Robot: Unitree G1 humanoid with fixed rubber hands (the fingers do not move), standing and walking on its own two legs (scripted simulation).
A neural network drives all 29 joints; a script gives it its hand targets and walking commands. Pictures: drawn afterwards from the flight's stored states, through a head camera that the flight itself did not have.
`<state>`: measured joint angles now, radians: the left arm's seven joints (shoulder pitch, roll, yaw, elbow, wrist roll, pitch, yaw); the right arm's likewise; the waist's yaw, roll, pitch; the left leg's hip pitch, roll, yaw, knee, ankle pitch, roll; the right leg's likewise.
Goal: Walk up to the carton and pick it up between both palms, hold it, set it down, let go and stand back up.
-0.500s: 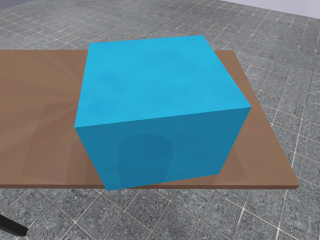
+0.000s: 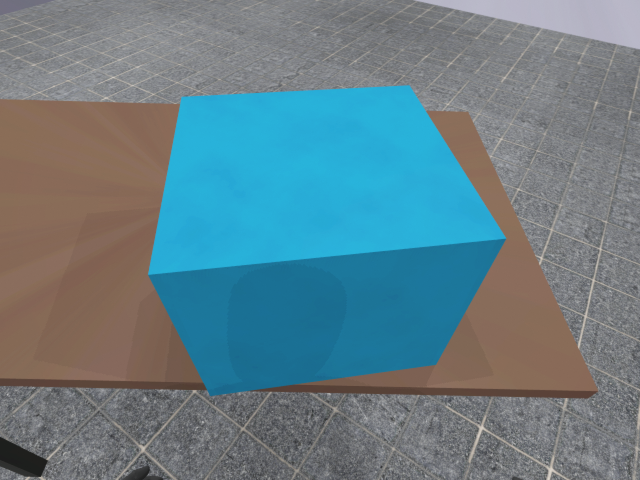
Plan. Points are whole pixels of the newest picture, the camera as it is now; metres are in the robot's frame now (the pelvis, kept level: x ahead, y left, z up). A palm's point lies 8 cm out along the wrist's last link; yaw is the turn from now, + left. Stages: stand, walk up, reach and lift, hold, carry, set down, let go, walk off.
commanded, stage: walk up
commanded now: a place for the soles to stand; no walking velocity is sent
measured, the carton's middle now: (313, 235) +0.39 +0.03 +0.11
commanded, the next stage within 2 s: none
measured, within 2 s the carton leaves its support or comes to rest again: neither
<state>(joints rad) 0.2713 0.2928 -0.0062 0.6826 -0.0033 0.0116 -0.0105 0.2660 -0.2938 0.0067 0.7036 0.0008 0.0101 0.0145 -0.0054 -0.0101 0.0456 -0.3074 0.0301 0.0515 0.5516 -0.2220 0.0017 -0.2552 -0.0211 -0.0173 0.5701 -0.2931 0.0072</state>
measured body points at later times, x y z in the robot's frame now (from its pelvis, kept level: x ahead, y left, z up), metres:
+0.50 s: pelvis -0.07 -0.02 -0.01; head -0.03 -0.04 +0.43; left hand +0.03 +0.27 -0.11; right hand +0.09 -0.31 -0.12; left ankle -0.01 +0.11 -0.69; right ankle -0.03 -0.12 -0.73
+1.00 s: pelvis -0.11 -0.01 +0.00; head -0.11 +0.01 +0.45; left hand -0.06 +0.27 -0.12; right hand -0.01 -0.26 -0.11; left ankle -0.14 +0.11 -0.73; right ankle -0.05 -0.13 -0.73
